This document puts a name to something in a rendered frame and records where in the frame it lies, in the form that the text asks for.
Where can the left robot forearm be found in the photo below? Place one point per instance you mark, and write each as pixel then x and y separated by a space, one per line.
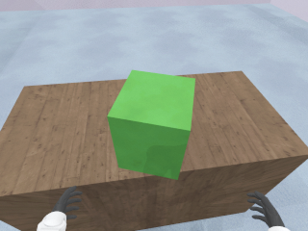
pixel 55 221

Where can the left robot hand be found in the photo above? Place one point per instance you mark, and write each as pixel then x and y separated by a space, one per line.
pixel 64 200

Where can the carton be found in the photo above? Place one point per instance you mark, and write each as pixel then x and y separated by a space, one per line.
pixel 151 121

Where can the right robot hand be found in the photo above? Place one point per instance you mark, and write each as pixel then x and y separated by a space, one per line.
pixel 271 216

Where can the pedestal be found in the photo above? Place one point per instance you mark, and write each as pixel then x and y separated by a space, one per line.
pixel 58 136

